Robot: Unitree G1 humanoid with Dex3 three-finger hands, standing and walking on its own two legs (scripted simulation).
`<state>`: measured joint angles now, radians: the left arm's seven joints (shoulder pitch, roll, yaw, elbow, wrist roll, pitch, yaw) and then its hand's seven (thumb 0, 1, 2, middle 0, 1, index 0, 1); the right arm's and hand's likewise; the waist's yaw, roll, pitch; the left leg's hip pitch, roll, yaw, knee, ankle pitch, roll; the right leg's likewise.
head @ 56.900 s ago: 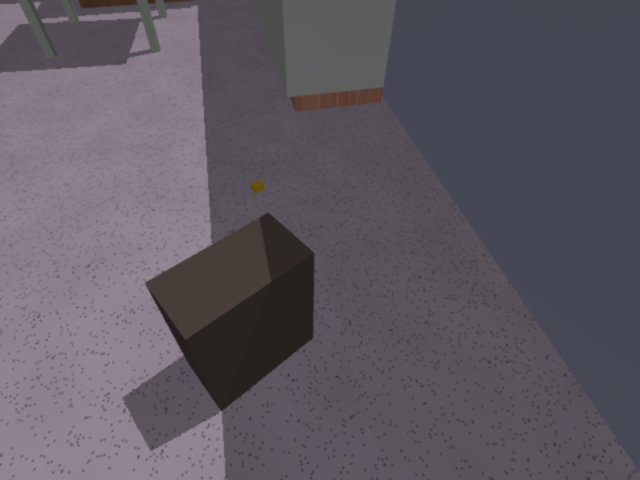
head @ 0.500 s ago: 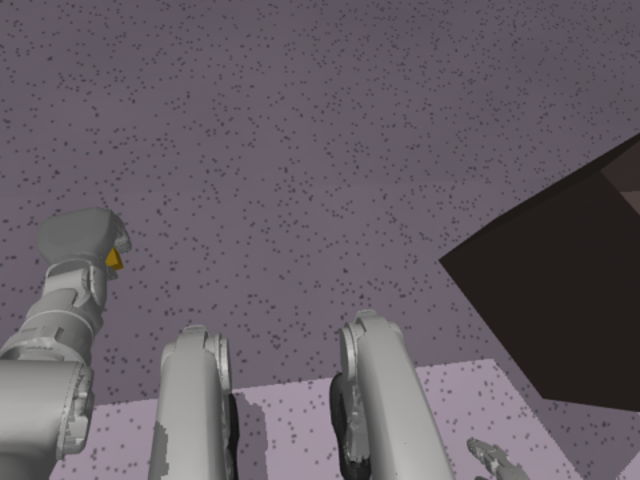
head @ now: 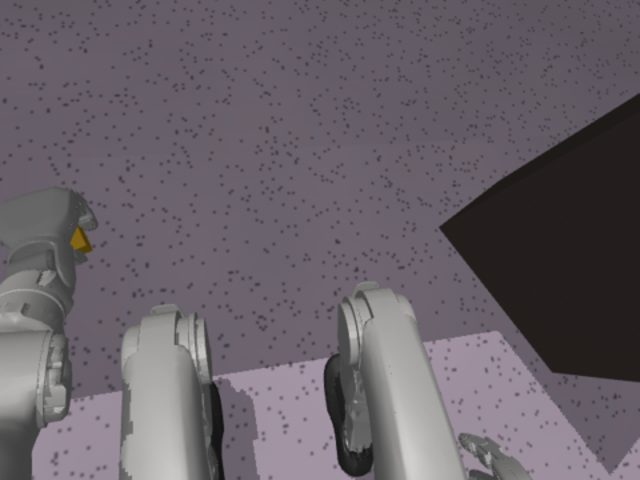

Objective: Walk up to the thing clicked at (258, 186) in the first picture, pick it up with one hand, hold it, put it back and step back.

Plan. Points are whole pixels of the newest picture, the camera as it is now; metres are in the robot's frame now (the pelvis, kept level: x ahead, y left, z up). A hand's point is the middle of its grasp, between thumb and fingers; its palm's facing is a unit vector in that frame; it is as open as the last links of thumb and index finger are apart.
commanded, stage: crouch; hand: left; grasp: from above
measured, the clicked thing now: (67, 237) +0.44 +0.30 -0.20
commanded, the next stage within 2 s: lower in 0.22 s
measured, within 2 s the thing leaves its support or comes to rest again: rests again in 1.38 s
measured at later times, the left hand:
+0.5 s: hand (74, 250) +0.43 +0.30 -0.22, palm faces -0.43 -0.16 -0.89, open 6.8 cm
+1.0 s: hand (92, 252) +0.44 +0.29 -0.28, palm faces -0.41 -0.19 -0.89, open 6.5 cm
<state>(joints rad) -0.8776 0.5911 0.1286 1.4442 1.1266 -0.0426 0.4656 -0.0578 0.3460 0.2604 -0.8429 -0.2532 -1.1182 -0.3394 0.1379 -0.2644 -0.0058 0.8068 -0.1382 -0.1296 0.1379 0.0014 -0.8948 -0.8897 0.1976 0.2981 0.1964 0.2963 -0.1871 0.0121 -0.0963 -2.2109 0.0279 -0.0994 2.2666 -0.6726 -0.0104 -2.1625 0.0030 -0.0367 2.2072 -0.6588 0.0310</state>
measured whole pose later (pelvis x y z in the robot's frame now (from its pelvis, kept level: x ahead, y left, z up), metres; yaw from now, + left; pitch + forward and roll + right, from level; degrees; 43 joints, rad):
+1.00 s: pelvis +0.01 +0.00 -0.07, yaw -4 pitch +30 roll -9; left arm -0.94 0.78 0.27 1.69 1.21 -0.15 0.62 -0.05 0.30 0.35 -0.84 -0.26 -1.08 -0.37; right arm 0.11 -0.29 0.10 0.81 -0.25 -0.20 0.26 0.00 -0.90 -0.89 0.20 0.30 0.20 0.30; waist -0.27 -0.04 0.05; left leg -2.37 0.02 -0.19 2.53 -0.71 -0.02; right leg -2.29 0.03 -0.09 2.42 -0.67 0.05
